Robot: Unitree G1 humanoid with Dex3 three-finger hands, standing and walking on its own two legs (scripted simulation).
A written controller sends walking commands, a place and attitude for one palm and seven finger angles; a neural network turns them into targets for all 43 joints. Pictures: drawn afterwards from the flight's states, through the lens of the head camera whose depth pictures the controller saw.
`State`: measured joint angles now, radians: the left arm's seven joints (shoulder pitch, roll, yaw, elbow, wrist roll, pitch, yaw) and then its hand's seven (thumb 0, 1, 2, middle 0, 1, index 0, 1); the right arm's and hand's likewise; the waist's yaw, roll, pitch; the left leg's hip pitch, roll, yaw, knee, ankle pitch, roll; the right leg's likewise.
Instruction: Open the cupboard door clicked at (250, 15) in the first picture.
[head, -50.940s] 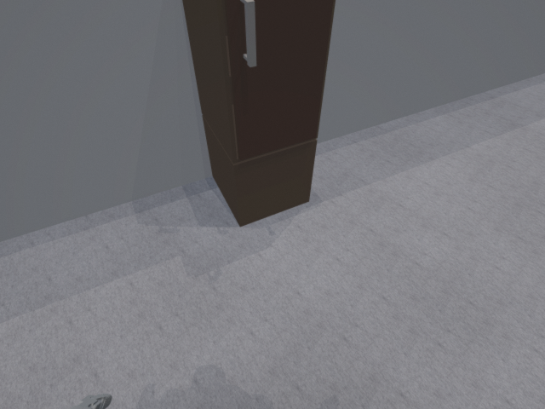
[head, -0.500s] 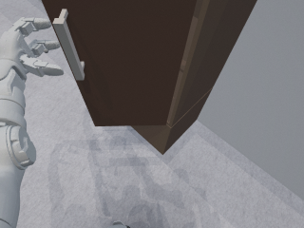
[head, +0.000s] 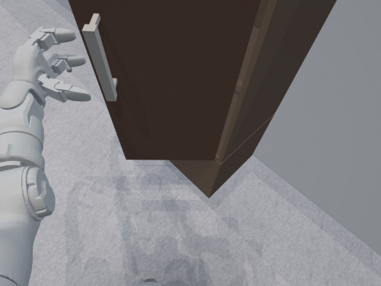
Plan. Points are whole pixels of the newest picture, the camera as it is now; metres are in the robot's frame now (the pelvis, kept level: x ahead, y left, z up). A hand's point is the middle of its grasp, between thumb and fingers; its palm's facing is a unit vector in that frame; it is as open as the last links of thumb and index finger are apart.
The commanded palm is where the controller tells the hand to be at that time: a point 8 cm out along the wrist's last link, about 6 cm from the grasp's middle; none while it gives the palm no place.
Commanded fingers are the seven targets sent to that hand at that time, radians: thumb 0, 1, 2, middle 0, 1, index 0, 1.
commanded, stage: move the hooked fingers beside the handle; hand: left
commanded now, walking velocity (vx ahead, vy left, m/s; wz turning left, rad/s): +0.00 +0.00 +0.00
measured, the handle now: (104, 61) +0.54 +0.15 +0.15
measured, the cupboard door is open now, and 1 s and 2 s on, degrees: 46 46 44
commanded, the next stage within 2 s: slide the fingers in behind the handle in 0.20 s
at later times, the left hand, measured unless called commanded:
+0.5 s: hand (69, 70) +0.51 +0.21 +0.16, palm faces -0.04 -1.00 +0.02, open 14.0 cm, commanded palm +0.49 +0.25 +0.15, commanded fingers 0.00 -0.50 0.30 -0.30 -1.20 -0.30 -1.20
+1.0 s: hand (94, 71) +0.50 +0.16 +0.16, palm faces -0.06 -1.00 +0.04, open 14.0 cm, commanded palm +0.48 +0.21 +0.15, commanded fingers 0.00 -0.50 0.30 -0.30 -1.20 -0.30 -1.20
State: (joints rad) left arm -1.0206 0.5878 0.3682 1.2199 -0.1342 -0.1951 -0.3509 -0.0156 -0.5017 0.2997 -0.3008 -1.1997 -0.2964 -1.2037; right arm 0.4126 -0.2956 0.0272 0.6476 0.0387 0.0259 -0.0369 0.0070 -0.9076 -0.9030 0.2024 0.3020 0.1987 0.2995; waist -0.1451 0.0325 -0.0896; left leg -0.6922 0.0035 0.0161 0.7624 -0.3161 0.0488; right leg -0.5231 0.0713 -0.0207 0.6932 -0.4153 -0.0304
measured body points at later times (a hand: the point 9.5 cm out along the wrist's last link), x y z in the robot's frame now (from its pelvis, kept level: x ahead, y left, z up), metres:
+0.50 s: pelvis -0.01 +0.00 +0.00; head +0.08 +0.01 +0.44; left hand +0.50 +0.26 +0.16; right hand -0.04 -0.28 -0.11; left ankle +0.03 +0.09 -0.71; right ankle -0.05 -0.11 -0.71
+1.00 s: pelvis -0.01 +0.00 +0.00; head +0.06 +0.01 +0.44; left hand +0.50 +0.21 +0.16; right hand +0.01 -0.27 -0.12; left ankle +0.03 +0.09 -0.71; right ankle -0.05 -0.11 -0.71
